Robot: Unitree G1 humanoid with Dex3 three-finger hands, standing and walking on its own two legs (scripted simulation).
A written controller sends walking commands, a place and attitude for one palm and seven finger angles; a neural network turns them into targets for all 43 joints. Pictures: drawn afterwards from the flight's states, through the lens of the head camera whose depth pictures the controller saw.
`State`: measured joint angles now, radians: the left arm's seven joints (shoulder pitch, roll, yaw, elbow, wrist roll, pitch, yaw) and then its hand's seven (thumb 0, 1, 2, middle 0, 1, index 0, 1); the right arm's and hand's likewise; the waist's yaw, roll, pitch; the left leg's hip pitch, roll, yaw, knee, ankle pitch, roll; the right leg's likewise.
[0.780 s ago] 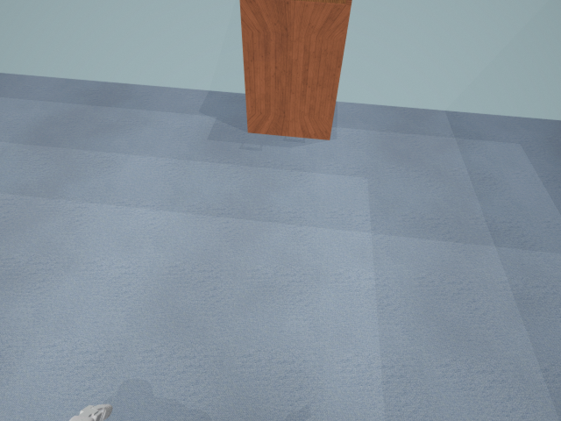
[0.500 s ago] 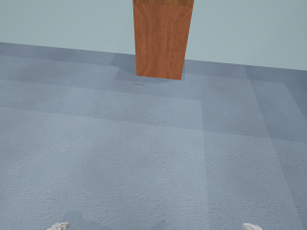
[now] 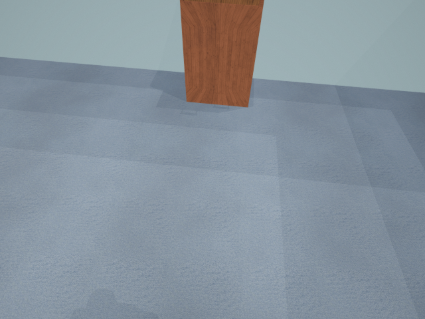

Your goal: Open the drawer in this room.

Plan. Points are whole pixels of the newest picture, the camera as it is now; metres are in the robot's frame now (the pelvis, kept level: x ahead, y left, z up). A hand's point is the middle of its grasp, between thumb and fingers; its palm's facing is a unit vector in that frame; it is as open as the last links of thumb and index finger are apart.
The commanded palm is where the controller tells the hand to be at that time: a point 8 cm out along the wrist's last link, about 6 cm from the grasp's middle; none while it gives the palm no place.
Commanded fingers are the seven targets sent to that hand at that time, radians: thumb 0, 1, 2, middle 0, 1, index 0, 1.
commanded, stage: stand and wait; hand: left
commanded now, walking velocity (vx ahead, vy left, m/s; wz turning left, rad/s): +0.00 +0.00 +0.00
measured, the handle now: out of the picture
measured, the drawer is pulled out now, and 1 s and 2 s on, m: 0.00 0.00 0.00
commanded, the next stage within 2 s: turn or walk to find it in 0.12 s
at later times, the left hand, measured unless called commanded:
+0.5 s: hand out of the picture +0.04 +0.23 -0.19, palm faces +0.07 -0.97 -0.24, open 7.4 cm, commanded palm none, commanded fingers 0.00 0.90 0.90 -0.20 -0.30 -0.20 -0.30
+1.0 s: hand out of the picture -0.04 +0.17 -0.18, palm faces +0.13 -0.97 -0.18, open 7.4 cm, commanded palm none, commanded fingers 0.00 0.90 0.90 -0.20 -0.30 -0.20 -0.30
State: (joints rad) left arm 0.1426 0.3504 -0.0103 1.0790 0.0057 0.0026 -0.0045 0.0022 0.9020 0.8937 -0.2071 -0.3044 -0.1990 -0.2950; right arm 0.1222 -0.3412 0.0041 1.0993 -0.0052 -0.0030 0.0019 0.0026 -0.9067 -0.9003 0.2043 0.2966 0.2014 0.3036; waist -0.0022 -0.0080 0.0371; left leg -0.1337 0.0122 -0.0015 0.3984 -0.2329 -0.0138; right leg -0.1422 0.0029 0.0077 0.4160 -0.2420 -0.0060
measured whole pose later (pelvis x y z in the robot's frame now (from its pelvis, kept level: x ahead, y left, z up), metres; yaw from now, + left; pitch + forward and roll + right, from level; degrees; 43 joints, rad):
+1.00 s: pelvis -0.02 -0.01 -0.01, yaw +7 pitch -2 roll +0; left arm 0.30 0.16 -0.01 1.09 0.01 0.02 0.02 0.00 0.90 0.89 -0.20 -0.30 -0.20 -0.29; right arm 0.26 -0.18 -0.01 1.10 0.00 0.01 -0.01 0.00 -0.91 -0.90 0.20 0.30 0.20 0.30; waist 0.00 -0.01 0.01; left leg -0.23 -0.01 -0.04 0.47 -0.21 -0.01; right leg -0.17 0.00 -0.02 0.48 -0.29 -0.01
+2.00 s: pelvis -0.01 +0.00 +0.00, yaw +10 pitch -1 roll +0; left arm 0.28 0.17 0.00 1.09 0.01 0.00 0.03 0.00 0.91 0.89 -0.20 -0.30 -0.20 -0.29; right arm 0.22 -0.18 0.00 1.07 0.00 0.00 -0.02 0.00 -0.92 -0.90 0.20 0.30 0.20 0.30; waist 0.00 0.00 0.01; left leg -0.24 -0.03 -0.08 0.46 -0.20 -0.01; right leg -0.14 0.00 -0.03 0.47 -0.31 -0.02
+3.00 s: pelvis +0.03 +0.02 -0.01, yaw +12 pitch -1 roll -1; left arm 0.38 0.18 0.03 1.12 0.02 -0.01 0.00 0.00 0.90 0.89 -0.20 -0.30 -0.20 -0.29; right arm 0.31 -0.20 -0.02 1.09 -0.02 0.00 0.00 0.00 -0.91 -0.90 0.20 0.30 0.20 0.30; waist 0.01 -0.01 -0.01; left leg -0.28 0.05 0.06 0.64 -0.38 0.01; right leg -0.07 0.01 -0.06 0.48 -0.40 -0.02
